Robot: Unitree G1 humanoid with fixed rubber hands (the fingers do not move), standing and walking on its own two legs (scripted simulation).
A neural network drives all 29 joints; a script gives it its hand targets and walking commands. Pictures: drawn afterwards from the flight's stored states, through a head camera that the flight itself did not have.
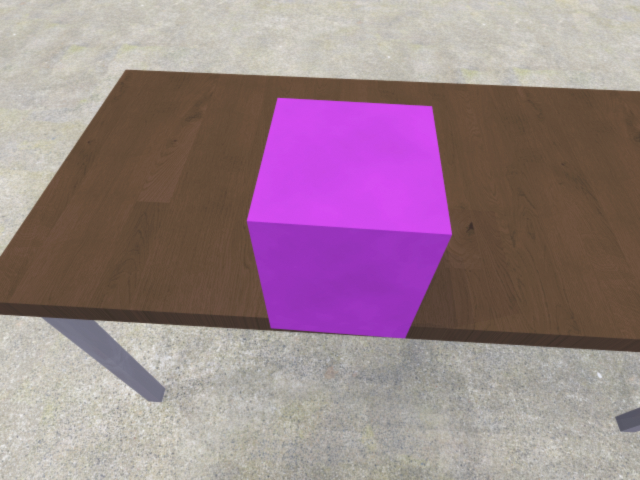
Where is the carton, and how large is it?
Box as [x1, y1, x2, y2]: [247, 98, 451, 337]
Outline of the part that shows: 277,98 247,218 248,228 270,326 273,328 404,337 451,235 431,106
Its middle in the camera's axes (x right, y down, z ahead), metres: +0.03 -0.02 +0.54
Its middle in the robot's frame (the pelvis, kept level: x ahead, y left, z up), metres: +0.43 -0.01 +0.05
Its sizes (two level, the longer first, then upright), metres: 0.210 0.200 0.250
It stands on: a table, 0.69 m high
